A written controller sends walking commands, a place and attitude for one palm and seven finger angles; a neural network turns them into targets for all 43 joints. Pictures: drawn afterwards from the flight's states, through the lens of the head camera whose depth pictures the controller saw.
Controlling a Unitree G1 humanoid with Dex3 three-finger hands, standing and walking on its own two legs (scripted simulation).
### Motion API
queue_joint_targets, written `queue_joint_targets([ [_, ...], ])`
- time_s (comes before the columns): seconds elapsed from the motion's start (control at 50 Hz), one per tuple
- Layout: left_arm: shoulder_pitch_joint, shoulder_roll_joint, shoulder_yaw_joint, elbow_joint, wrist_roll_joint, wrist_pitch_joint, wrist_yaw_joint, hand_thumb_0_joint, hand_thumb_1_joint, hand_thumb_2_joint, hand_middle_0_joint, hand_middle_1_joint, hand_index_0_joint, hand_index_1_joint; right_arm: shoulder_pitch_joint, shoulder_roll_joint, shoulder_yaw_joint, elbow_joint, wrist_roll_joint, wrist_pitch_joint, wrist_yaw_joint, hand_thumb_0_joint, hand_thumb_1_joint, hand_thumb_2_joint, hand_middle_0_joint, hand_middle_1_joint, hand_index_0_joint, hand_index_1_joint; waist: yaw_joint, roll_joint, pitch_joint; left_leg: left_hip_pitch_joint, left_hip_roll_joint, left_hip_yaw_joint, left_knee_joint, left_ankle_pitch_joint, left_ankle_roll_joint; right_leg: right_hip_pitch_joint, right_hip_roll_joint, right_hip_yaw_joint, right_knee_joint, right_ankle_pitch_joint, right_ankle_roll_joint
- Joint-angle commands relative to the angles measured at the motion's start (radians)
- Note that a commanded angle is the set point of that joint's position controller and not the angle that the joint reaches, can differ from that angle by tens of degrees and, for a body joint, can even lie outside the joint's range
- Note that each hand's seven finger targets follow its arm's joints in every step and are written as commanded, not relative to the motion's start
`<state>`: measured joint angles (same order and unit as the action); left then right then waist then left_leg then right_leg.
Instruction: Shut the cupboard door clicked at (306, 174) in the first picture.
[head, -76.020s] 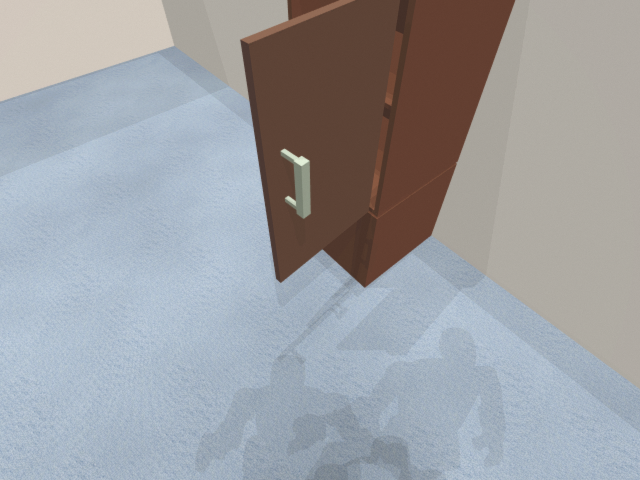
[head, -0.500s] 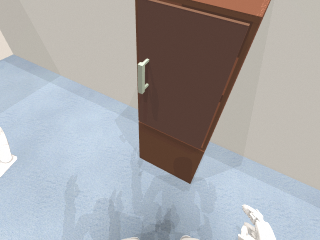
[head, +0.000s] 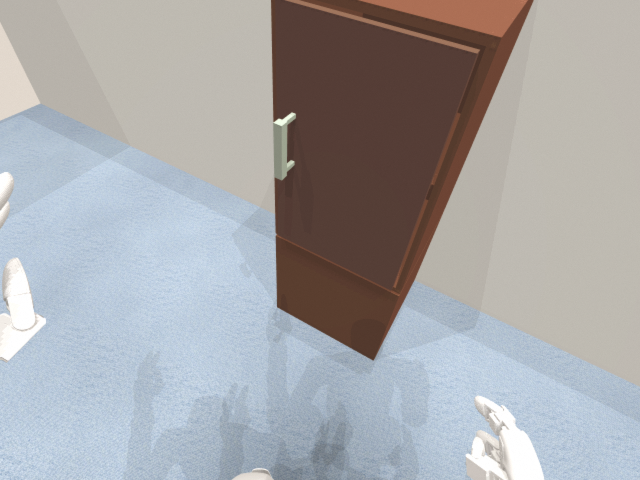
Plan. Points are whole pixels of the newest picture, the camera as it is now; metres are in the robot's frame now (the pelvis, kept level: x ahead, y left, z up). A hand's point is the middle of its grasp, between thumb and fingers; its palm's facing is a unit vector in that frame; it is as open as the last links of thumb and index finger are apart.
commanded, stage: step back with the hand held close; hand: left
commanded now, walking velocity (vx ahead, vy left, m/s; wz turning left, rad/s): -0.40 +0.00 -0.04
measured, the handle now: (285, 146) +0.75 +0.10 +0.00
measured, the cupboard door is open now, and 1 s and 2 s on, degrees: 0 0 0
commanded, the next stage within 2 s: stop stepping back and stand still in 0.34 s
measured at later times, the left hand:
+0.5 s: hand out of the picture +0.09 +0.28 +0.19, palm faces +0.45 -0.79 -0.41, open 7.4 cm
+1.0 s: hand out of the picture +0.00 +0.33 +0.19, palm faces +0.54 -0.78 -0.33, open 7.4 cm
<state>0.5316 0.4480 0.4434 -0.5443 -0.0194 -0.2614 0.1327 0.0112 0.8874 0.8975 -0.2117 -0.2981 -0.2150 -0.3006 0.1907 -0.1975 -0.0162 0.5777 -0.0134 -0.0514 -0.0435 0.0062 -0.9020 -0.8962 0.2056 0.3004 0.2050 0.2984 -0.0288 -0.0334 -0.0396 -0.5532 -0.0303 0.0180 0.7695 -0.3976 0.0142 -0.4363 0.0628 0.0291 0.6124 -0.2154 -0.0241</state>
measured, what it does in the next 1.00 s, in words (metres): walks backwards: left foot, then right foot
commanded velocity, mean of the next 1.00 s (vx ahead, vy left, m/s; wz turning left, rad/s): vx -0.06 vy -0.01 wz -0.04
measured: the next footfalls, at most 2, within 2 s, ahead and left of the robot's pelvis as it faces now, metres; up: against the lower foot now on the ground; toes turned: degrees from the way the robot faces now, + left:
left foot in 0.14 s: +0.05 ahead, +0.14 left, +0.00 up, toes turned +2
right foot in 0.72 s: -0.15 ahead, -0.04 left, +0.00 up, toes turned -3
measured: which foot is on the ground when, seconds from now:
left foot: up 0.00-0.12, down 0.14-0.74, up 0.76-0.90, down 0.92-1.00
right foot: down 0.00-0.52, up 0.54-0.70, down 0.72-1.00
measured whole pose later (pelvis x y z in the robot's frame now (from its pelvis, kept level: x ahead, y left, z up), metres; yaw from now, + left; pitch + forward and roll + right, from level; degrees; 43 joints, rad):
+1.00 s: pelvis -0.20 +0.06 +0.01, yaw +2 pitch -1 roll +0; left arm 0.43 0.39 0.41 -0.41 -0.02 -0.17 0.19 0.01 0.89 0.90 -0.21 -0.30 -0.21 -0.30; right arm 0.26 -0.20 0.01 0.66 -0.01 -0.11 -0.09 0.01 -0.90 -0.90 0.20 0.30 0.20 0.30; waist -0.02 -0.05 -0.08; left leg -0.31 0.01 0.05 0.60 -0.26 0.02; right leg -0.37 0.02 0.02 0.72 -0.37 -0.01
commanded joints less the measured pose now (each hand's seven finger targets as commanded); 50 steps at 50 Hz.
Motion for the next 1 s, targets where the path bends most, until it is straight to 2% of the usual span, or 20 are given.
queue_joint_targets([
  [0.0, -0.006, 0.19, 0.14, -0.137, -0.003, -0.028, 0.062, 0.0, 0.9, 0.9, -0.2, -0.3, -0.2, -0.3, -0.053, -0.096, -0.041, -0.122, 0.004, -0.003, -0.01, 0.0, -0.9, -0.9, 0.2, 0.3, 0.2, 0.3, 0.007, -0.115, -0.099, 0.104, 0.046, -0.083, 0.141, -0.064, -0.028, -0.014, -0.375, 0.333, -0.315, 0.025, -0.146],
  [0.06, -0.044, 0.172, 0.103, -0.155, -0.003, -0.021, 0.064, 0.0, 0.9, 0.9, -0.2, -0.3, -0.2, -0.3, -0.056, -0.114, -0.035, -0.104, 0.008, -0.001, -0.031, 0.0, -0.9, -0.9, 0.2, 0.3, 0.2, 0.3, -0.005, -0.002, -0.058, 0.2, 0.035, -0.024, -0.197, 0.066, -0.022, -0.015, -0.244, 0.167, -0.221, 0.107, -0.055],
  [0.1, -0.051, 0.187, 0.122, -0.194, -0.003, -0.036, 0.065, 0.0, 0.9, 0.9, -0.2, -0.3, -0.2, -0.3, -0.06, -0.158, -0.053, -0.113, 0.014, -0.023, -0.048, 0.0, -0.9, -0.9, 0.2, 0.3, 0.2, 0.3, 0.01, 0.182, -0.088, 0.084, 0.161, -0.143, -0.396, 0.15, 0.043, 0.137, -0.091, 0.066, -0.082, 0.074, 0.035],
  [0.12, -0.04, 0.191, 0.142, -0.201, -0.003, -0.039, 0.061, 0.0, 0.9, 0.9, -0.2, -0.3, -0.2, -0.3, -0.049, -0.164, -0.063, -0.121, 0.023, -0.037, -0.052, 0.0, -0.9, -0.9, 0.2, 0.3, 0.2, 0.3, 0.018, 0.189, -0.139, 0.009, 0.218, -0.165, -0.414, 0.147, 0.062, 0.263, -0.039, 0.018, -0.021, 0.121, 0.064],
  [0.16, 0.004, 0.184, 0.176, -0.173, -0.006, -0.039, 0.049, 0.0, 0.9, 0.9, -0.2, -0.3, -0.2, -0.3, -0.044, -0.172, -0.072, -0.132, 0.023, -0.06, -0.054, 0.0, -0.9, -0.9, 0.2, 0.3, 0.2, 0.3, 0.02, 0.231, -0.158, -0.193, 0.244, -0.176, -0.48, -0.103, 0.087, 0.413, -0.018, 0.008, 0.104, 0.096, 0.065],
  [0.22, -0.069, 0.142, 0.142, -0.209, 0.009, -0.041, 0.036, 0.0, 0.9, 0.9, -0.2, -0.3, -0.2, -0.3, -0.056, -0.167, -0.069, -0.131, 0.012, -0.086, -0.053, 0.0, -0.9, -0.9, 0.2, 0.3, 0.2, 0.3, 0.025, 0.216, -0.079, -0.345, 0.305, -0.201, -0.478, -0.177, 0.114, 0.46, -0.002, 0.023, 0.223, 0.083, 0.065],
  [0.32, -0.108, 0.146, 0.116, -0.203, 0.004, -0.052, 0.034, 0.0, 0.9, 0.9, -0.2, -0.3, -0.2, -0.3, -0.026, -0.141, -0.059, -0.097, 0.004, -0.108, -0.038, 0.0, -0.9, -0.9, 0.2, 0.3, 0.2, 0.3, 0.006, 0.075, -0.127, -0.082, 0.117, -0.058, -0.241, -0.03, 0.012, 0.232, -0.147, 0.24, -0.04, 0.28, -0.008],
  [0.38, -0.074, 0.182, 0.126, -0.194, -0.003, -0.038, 0.043, 0.0, 0.9, 0.9, -0.2, -0.3, -0.2, -0.3, -0.048, -0.11, -0.06, -0.093, 0.008, -0.084, -0.025, 0.0, -0.9, -0.9, 0.2, 0.3, 0.2, 0.3, 0.01, -0.059, -0.151, 0.106, 0.049, -0.016, -0.102, -0.027, -0.03, 0.041, -0.248, 0.318, -0.243, -0.017, -0.055],
  [0.42, -0.05, 0.198, 0.149, -0.185, -0.005, -0.029, 0.05, 0.0, 0.9, 0.9, -0.2, -0.3, -0.2, -0.3, -0.055, -0.104, -0.053, -0.095, 0.004, -0.056, -0.021, 0.0, -0.9, -0.9, 0.2, 0.3, 0.2, 0.3, 0.005, -0.073, -0.113, 0.155, 0.042, -0.02, -0.111, -0.027, -0.026, -0.069, -0.235, 0.273, -0.296, -0.193, -0.053],
  [0.46, -0.001, 0.196, 0.165, -0.174, -0.01, -0.038, 0.05, 0.0, 0.9, 0.9, -0.2, -0.3, -0.2, -0.3, -0.02, -0.127, -0.055, -0.111, 0.008, -0.051, -0.031, 0.0, -0.9, -0.9, 0.2, 0.3, 0.2, 0.3, -0.005, 0.039, -0.092, 0.198, 0.076, -0.057, -0.248, -0.084, -0.01, -0.111, -0.138, 0.152, -0.235, -0.295, -0.016],
  [0.52, -0.014, 0.154, 0.156, -0.183, -0.015, -0.031, 0.051, 0.0, 0.9, 0.9, -0.2, -0.3, -0.2, -0.3, -0.034, -0.145, -0.039, -0.143, 0.021, -0.082, -0.056, 0.0, -0.9, -0.9, 0.2, 0.3, 0.2, 0.3, 0.012, 0.306, -0.105, -0.11, 0.318, -0.332, -0.642, -0.5, 0.077, 0.227, 0.049, -0.05, 0.232, -0.202, 0.059],
  [0.62, 0.021, 0.107, 0.089, -0.157, -0.027, 0.017, 0.042, 0.0, 0.9, 0.9, -0.2, -0.3, -0.2, -0.3, -0.022, -0.123, -0.031, -0.132, 0.02, -0.116, -0.046, 0.0, -0.9, -0.9, 0.2, 0.3, 0.2, 0.3, 0.017, 0.279, -0.049, 0.055, 0.229, -0.076, -0.547, -0.326, -0.004, 0.204, 0.034, -0.128, 0.005, -0.244, 0.02],
  [0.66, 0.007, 0.147, 0.103, -0.168, -0.021, 0.032, 0.044, 0.0, 0.9, 0.9, -0.2, -0.3, -0.2, -0.3, -0.017, -0.124, -0.03, -0.117, 0.007, -0.112, -0.036, 0.0, -0.9, -0.9, 0.2, 0.3, 0.2, 0.3, 0.01, 0.191, -0.038, 0.137, 0.148, 0.031, -0.409, -0.241, -0.031, 0.157, -0.03, -0.038, -0.189, -0.257, -0.026],
  [0.7, -0.049, 0.163, 0.103, -0.146, -0.025, 0.034, 0.044, 0.0, 0.9, 0.9, -0.2, -0.3, -0.2, -0.3, -0.009, -0.127, -0.032, -0.088, -0.011, -0.089, -0.026, 0.0, -0.9, -0.9, 0.2, 0.3, 0.2, 0.3, 0.004, 0.02, -0.044, 0.282, 0.078, 0.095, -0.072, -0.01, -0.043, -0.066, -0.219, 0.214, -0.372, -0.385, -0.118],
  [0.74, -0.123, 0.129, 0.036, -0.091, -0.005, 0.059, 0.052, 0.0, 0.9, 0.9, -0.2, -0.3, -0.2, -0.3, -0.011, -0.123, -0.035, -0.072, 0.002, -0.069, -0.033, 0.0, -0.9, -0.9, 0.2, 0.3, 0.2, 0.3, 0.019, -0.217, 0.007, 0.204, 0.043, -0.01, 0.239, 0.048, -0.044, -0.21, -0.328, 0.465, -0.498, -0.708, -0.167],
  [0.78, -0.238, 0.144, 0.027, -0.084, 0.002, 0.048, 0.067, 0.0, 0.9, 0.9, -0.2, -0.3, -0.2, -0.3, -0.024, -0.127, -0.019, -0.067, -0.002, -0.066, -0.041, 0.0, -0.9, -0.9, 0.2, 0.3, 0.2, 0.3, -0.009, -0.146, 0.081, 0.163, 0.089, -0.068, 0.209, 0.035, -0.024, -0.214, -0.323, 0.374, -0.448, -0.596, -0.142],
  [0.86, -0.357, 0.163, 0.019, -0.099, 0.02, 0.023, 0.074, 0.0, 0.9, 0.9, -0.2, -0.3, -0.2, -0.3, -0.039, -0.134, -0.015, -0.057, -0.002, -0.098, -0.066, 0.0, -0.9, -0.9, 0.2, 0.3, 0.2, 0.3, -0.002, 0.027, 0.061, 0.327, 0.056, 0.014, -0.239, -0.026, 0.016, -0.103, -0.213, 0.197, -0.279, -0.466, -0.081],
  [0.92, -0.204, 0.142, 0.055, -0.123, 0.001, 0.007, 0.071, 0.0, 0.9, 0.9, -0.2, -0.3, -0.2, -0.3, -0.022, -0.148, -0.018, -0.088, 0.013, -0.118, -0.065, 0.0, -0.9, -0.9, 0.2, 0.3, 0.2, 0.3, 0.007, 0.292, -0.012, 0.352, 0.291, -0.326, -0.538, -0.253, 0.116, -0.063, -0.021, -0.007, 0.11, -0.203, 0.011],
  [0.94, -0.147, 0.149, 0.08, -0.117, -0.001, 0.015, 0.065, 0.0, 0.9, 0.9, -0.2, -0.3, -0.2, -0.3, -0.035, -0.131, -0.012, -0.082, 0.008, -0.115, -0.059, 0.0, -0.9, -0.9, 0.2, 0.3, 0.2, 0.3, 0.004, 0.334, -0.013, 0.25, 0.341, -0.383, -0.615, -0.413, 0.132, -0.021, -0.026, -0.028, 0.213, -0.216, 0.03],
  [0.98, -0.084, 0.126, 0.072, -0.137, 0.001, 0.026, 0.051, 0.0, 0.9, 0.9, -0.2, -0.3, -0.2, -0.3, -0.037, -0.117, -0.011, -0.095, 0.003, -0.119, -0.045, 0.0, -0.9, -0.9, 0.2, 0.3, 0.2, 0.3, 0.003, 0.212, 0.034, 0.153, 0.349, -0.37, -0.621, -0.372, 0.144, 0.026, -0.044, -0.022, 0.251, -0.185, 0.029],
])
